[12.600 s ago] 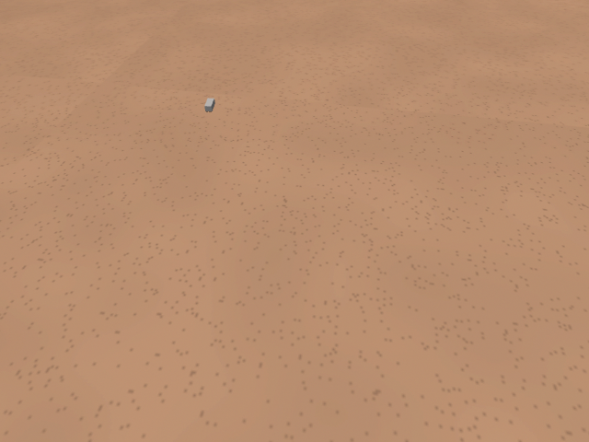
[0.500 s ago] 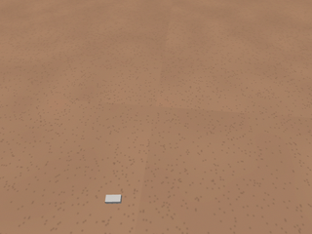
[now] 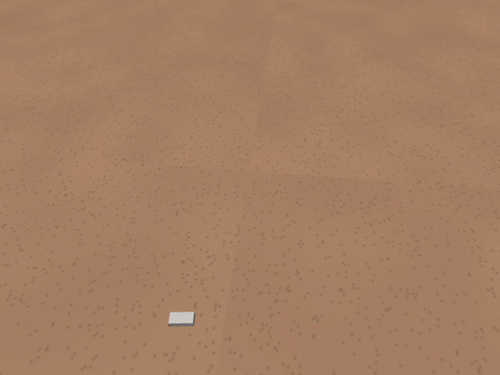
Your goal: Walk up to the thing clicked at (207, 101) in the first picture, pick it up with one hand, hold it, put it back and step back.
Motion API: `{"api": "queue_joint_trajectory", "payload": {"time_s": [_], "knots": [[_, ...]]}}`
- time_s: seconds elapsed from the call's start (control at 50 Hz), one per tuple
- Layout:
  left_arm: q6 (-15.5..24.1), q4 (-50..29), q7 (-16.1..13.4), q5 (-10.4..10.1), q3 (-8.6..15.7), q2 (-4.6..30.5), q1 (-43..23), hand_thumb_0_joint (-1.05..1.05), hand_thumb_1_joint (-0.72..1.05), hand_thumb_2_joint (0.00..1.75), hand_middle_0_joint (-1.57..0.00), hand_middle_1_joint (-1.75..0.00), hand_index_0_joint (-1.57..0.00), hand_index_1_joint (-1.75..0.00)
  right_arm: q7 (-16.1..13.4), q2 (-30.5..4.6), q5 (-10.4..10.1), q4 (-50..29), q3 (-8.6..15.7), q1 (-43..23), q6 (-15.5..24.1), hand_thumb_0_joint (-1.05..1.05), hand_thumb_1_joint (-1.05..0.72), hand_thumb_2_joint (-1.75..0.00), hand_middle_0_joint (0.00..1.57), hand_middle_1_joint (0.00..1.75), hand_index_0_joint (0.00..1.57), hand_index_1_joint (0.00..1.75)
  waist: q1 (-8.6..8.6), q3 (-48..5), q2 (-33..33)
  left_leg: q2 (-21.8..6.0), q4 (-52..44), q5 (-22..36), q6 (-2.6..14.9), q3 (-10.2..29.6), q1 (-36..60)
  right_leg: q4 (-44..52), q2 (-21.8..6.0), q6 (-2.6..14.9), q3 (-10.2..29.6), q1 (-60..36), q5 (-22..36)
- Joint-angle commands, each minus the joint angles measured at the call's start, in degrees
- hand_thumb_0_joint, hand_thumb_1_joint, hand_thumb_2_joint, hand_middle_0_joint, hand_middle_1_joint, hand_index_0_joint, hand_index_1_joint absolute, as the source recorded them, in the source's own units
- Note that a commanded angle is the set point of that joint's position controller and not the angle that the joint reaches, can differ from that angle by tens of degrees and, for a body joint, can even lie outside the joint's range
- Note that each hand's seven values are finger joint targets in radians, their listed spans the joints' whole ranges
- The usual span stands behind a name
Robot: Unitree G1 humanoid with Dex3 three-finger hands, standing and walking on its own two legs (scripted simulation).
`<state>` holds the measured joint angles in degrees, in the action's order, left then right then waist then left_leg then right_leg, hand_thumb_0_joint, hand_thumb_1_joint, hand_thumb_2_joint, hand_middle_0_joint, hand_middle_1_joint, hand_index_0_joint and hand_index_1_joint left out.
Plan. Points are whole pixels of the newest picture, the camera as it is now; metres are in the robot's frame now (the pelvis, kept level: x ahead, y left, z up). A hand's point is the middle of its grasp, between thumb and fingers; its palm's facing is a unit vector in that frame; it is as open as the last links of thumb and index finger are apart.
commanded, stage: stand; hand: left
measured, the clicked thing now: (182, 319) +0.46 +0.30 -0.76
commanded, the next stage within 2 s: walk up in 0.10 s
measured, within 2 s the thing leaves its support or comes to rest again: neither
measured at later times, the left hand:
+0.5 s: hand out of the picture +0.09 +0.31 -0.16, palm faces -0.03 -0.91 -0.41, open 7.4 cm
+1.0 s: hand out of the picture +0.13 +0.31 -0.16, palm faces -0.02 -0.93 -0.37, open 7.4 cm
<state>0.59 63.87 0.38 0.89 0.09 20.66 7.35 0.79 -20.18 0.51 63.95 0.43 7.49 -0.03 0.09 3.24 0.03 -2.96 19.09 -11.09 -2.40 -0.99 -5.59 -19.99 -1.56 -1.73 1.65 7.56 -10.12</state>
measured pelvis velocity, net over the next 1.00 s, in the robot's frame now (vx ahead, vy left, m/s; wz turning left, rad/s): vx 0.06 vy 0.06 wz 0.01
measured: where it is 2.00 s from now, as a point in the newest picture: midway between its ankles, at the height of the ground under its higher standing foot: outside the picture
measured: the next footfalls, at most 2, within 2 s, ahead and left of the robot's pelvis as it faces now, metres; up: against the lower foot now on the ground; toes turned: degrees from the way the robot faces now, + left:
right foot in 0.76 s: +0.11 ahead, -0.08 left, +0.00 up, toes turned -1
left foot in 0.98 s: +0.10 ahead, +0.18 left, +0.00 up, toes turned +0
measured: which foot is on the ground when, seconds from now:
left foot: down 0.00-0.80, up 0.82-0.96, down 0.98-1.00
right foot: down 0.00-0.62, up 0.64-0.74, down 0.76-1.00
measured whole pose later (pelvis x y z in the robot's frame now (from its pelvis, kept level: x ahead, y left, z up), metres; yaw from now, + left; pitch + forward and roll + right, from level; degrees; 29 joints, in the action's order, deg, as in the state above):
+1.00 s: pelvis +0.06 +0.06 -0.02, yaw +1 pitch -3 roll -1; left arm 1.3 55.5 0.1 1.8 1.1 20.0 9.3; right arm 1.5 -21.5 0.8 55.9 2.5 11.1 -0.8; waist 0.6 6.2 -1.5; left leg -0.9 31.9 -18.3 0.4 1.3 -11.3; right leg -30.9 -2.9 -1.4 -2.6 12.3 -15.3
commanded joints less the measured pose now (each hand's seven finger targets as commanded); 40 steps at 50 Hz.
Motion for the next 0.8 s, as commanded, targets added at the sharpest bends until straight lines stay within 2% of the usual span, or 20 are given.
{"api": "queue_joint_trajectory", "payload": {"time_s": [0.0, 0.06, 0.08, 0.16, 0.22, 0.26, 0.3, 0.32, 0.44, 0.5, 0.54, 0.56, 0.58, 0.6, 0.64, 0.68, 0.72, 0.74, 0.76, 0.78], "knots": [[1.0, -3.5, -0.8, -0.2, 2.3, 12.4, -2.1, 0.00, 0.90, 0.90, -0.20, -0.30, -0.20, -0.30, -1.0, -12.4, 0.1, -3.3, 2.6, -2.0, 1.3, 0.00, -0.90, -0.90, 0.20, 0.30, 0.20, 0.30, -0.24, -4.1, 0.1, -4.7, -3.2, 6.1, 3.15, 3.8, 0.6, 2.9, -5.5, 2.79, 3.3, -0.1, 7.3], [0.9, -3.4, -0.7, -0.3, 2.1, 12.2, -2.0, 0.00, 0.90, 0.90, -0.20, -0.30, -0.20, -0.30, -0.9, -12.4, 0.1, -3.0, 2.6, -1.9, 1.2, 0.00, -0.90, -0.90, 0.20, 0.30, 0.20, 0.30, -0.16, -2.6, -0.3, -4.5, -3.6, 3.7, 2.96, 3.8, -0.3, 3.6, -5.3, 2.78, 3.3, 1.1, 4.0], [1.6, -3.8, -1.1, -0.2, 3.8, 14.4, 0.2, 0.00, 0.90, 0.90, -0.20, -0.30, -0.20, -0.30, -0.3, -14.2, 0.9, -4.4, 4.0, -0.7, 0.3, 0.00, -0.90, -0.90, 0.20, 0.30, 0.20, 0.30, 0.77, -4.2, -3.1, -2.1, -0.7, -3.2, 4.23, 2.0, -0.1, 3.8, -4.4, 3.37, 4.2, -0.4, -4.3], [1.8, -5.1, -1.7, 0.7, 5.2, 16.4, 0.7, 0.00, 0.90, 0.90, -0.20, -0.30, -0.20, -0.30, 0.5, -11.4, 1.5, -6.1, 4.3, 0.8, -0.7, 0.00, -0.90, -0.90, 0.20, 0.30, 0.20, 0.30, 0.90, 0.0, 4.8, 0.3, 6.8, -12.3, 3.29, 0.3, -8.0, 7.9, -10.8, 7.62, 13.2, 2.0, -18.1], [1.8, -7.3, -1.7, 0.8, 5.0, 15.3, -1.5, 0.00, 0.90, 0.90, -0.20, -0.30, -0.20, -0.30, 0.7, -10.8, 1.7, -6.9, 4.5, 3.3, -0.5, 0.00, -0.90, -0.90, 0.20, 0.30, 0.20, 0.30, -0.47, 0.6, 6.7, -0.2, 6.4, -10.4, 3.74, 1.6, -5.2, 4.4, -10.8, 8.25, 10.7, 6.1, -10.3], [1.6, -8.5, -1.5, 0.4, 4.4, 13.4, -2.4, 0.00, 0.90, 0.90, -0.20, -0.30, -0.20, -0.30, 0.5, -12.8, 1.8, -7.1, 5.2, 5.4, 0.2, 0.00, -0.90, -0.90, 0.20, 0.30, 0.20, 0.30, -1.56, -0.6, 3.2, -3.6, -0.9, -1.0, 5.57, 6.6, -0.6, -3.3, -5.0, 4.45, 4.2, 8.3, -1.6], [1.6, -7.7, -1.6, -0.5, 3.5, 10.6, -0.2, 0.00, 0.90, 0.90, -0.20, -0.30, -0.20, -0.30, 0.4, -15.3, 1.3, -8.3, 6.0, 1.4, 0.5, 0.00, -0.90, -0.90, 0.20, 0.30, 0.20, 0.30, 0.37, 0.1, -4.8, -9.5, -3.8, 4.9, 9.91, 12.5, 0.3, -10.5, 1.4, 1.85, -2.4, 8.9, -3.5], [1.7, -7.6, -1.8, -0.5, 3.4, 10.4, 0.7, 0.00, 0.90, 0.90, -0.20, -0.30, -0.20, -0.30, 0.4, -15.3, 1.4, -9.3, 5.9, 0.2, 0.5, 0.00, -0.90, -0.90, 0.20, 0.30, 0.20, 0.30, 0.92, -0.2, -5.9, -10.1, -2.4, 10.9, 11.16, 11.5, 0.6, -10.2, 1.4, 1.62, -3.2, 7.7, -4.1], [2.3, -6.7, -2.8, -0.5, 4.8, 15.7, 7.8, 0.00, 0.90, 0.90, -0.20, -0.30, -0.20, -0.30, -0.2, -13.1, 0.5, -12.7, 6.1, 0.3, -0.9, 0.00, -0.90, -0.90, 0.20, 0.30, 0.20, 0.30, 2.08, -6.5, -1.5, -1.3, 11.6, 16.1, 4.23, 0.5, -5.8, -6.1, -7.7, 7.16, 4.7, -8.9, 23.0], [1.9, -8.7, -3.3, -0.5, 5.1, 17.6, 5.7, 0.00, 0.90, 0.90, -0.20, -0.30, -0.20, -0.30, 0.0, -11.5, 0.9, -13.1, 6.0, 1.7, -1.1, 0.00, -0.90, -0.90, 0.20, 0.30, 0.20, 0.30, 1.30, -6.2, 3.4, 0.1, 13.7, 6.8, 4.05, 1.5, -6.2, -6.5, -12.7, 11.84, 9.4, -5.5, 19.2], [1.6, -10.6, -3.2, -0.3, 4.6, 16.1, 2.8, 0.00, 0.90, 0.90, -0.20, -0.30, -0.20, -0.30, 0.2, -13.0, 1.1, -12.5, 6.8, 4.2, -0.8, 0.00, -0.90, -0.90, 0.20, 0.30, 0.20, 0.30, -0.90, -6.0, 2.1, -2.5, 9.2, 11.9, 5.70, 4.0, -0.7, -11.6, -9.3, 9.09, 4.5, 1.2, 15.9], [1.4, -11.6, -3.0, -0.5, 3.9, 14.4, 0.5, 0.00, 0.90, 0.90, -0.20, -0.30, -0.20, -0.30, 0.2, -14.4, 1.0, -11.7, 7.3, 6.3, -0.5, 0.00, -0.90, -0.90, 0.20, 0.30, 0.20, 0.30, -2.20, -4.7, -1.1, -5.0, 5.5, 16.6, 7.31, 7.1, 3.4, -17.3, -4.6, 6.21, -0.3, 7.2, 12.7], [1.1, -11.9, -2.9, -0.6, 3.2, 11.8, -1.3, 0.00, 0.90, 0.90, -0.20, -0.30, -0.20, -0.30, 0.2, -15.6, 0.8, -11.8, 7.8, 6.1, -0.4, 0.00, -0.90, -0.90, 0.20, 0.30, 0.20, 0.30, -2.94, -2.3, -5.2, -8.6, 2.9, 22.2, 9.75, 10.9, 6.0, -21.9, 0.8, 3.50, -5.6, 12.8, 1.9], [0.9, -12.0, -3.1, -0.4, 3.3, 11.1, -2.1, 0.00, 0.90, 0.90, -0.20, -0.30, -0.20, -0.30, 0.1, -15.6, 1.0, -11.9, 7.8, 7.0, -0.2, 0.00, -0.90, -0.90, 0.20, 0.30, 0.20, 0.30, -3.23, -0.4, -8.7, -12.0, 1.7, 28.9, 12.51, 14.9, 8.5, -24.8, 2.7, 3.25, -3.9, 18.1, -18.6], [1.1, -12.6, -3.0, -0.6, 3.6, 11.3, -2.0, 0.00, 0.90, 0.90, -0.20, -0.30, -0.20, -0.30, -0.2, -15.6, 1.3, -12.6, 7.8, 7.4, -0.3, 0.00, -0.90, -0.90, 0.20, 0.30, 0.20, 0.30, -2.50, 2.0, -7.5, -12.4, 1.5, 27.9, 14.87, 14.1, 4.9, -26.3, 0.9, 4.10, -0.5, 17.3, -22.9], [1.8, -11.9, -2.6, -0.9, 3.5, 10.3, 1.5, 0.00, 0.90, 0.90, -0.20, -0.30, -0.20, -0.30, -0.7, -14.8, 1.1, -13.9, 7.1, 1.6, -0.4, 0.00, -0.90, -0.90, 0.20, 0.30, 0.20, 0.30, 0.18, 1.4, -9.7, -10.4, 4.6, 28.1, 13.11, 9.7, 4.6, -16.4, -0.9, 3.96, -3.0, 13.8, -15.8], [2.5, -9.2, -2.3, -0.2, 3.8, 10.1, 5.8, 0.00, 0.90, 0.90, -0.20, -0.30, -0.20, -0.30, -0.6, -12.7, -0.2, -15.1, 5.7, -2.5, -0.6, 0.00, -0.90, -0.90, 0.20, 0.30, 0.20, 0.30, 2.80, -3.2, -5.5, -6.0, 11.0, 24.4, 8.16, 4.3, -0.3, -2.2, -0.3, 3.49, -3.5, -0.2, 5.1], [2.7, -8.4, -2.6, 0.4, 4.8, 13.1, 7.1, 0.00, 0.90, 0.90, -0.20, -0.30, -0.20, -0.30, -0.6, -10.7, -1.2, -15.4, 4.9, -1.4, -0.7, 0.00, -0.90, -0.90, 0.20, 0.30, 0.20, 0.30, 2.95, -6.7, 0.6, -2.6, 16.2, 18.4, 5.37, 2.4, -4.0, -1.5, -5.0, 5.26, 2.6, -7.5, 16.6], [3.1, -9.3, -2.7, 0.5, 5.8, 16.9, 10.0, 0.00, 0.90, 0.90, -0.20, -0.30, -0.20, -0.30, -0.3, -9.6, -1.3, -16.9, 4.4, 0.3, -0.4, 0.00, -0.90, -0.90, 0.20, 0.30, 0.20, 0.30, 3.56, -9.5, 6.2, 2.2, 23.1, 2.8, 3.45, 1.2, -10.6, 1.0, -13.6, 9.55, 15.7, -12.9, 15.7], [3.0, -10.0, -2.5, 0.5, 5.8, 18.8, 7.2, 0.00, 0.90, 0.90, -0.20, -0.30, -0.20, -0.30, -0.7, -9.9, -0.8, -15.7, 4.6, 1.1, -1.3, 0.00, -0.90, -0.90, 0.20, 0.30, 0.20, 0.30, 3.28, -6.8, 7.1, 4.4, 27.7, -24.6, 3.88, 3.3, -11.4, 4.2, -20.6, 16.41, 22.1, -5.0, 6.7]]}}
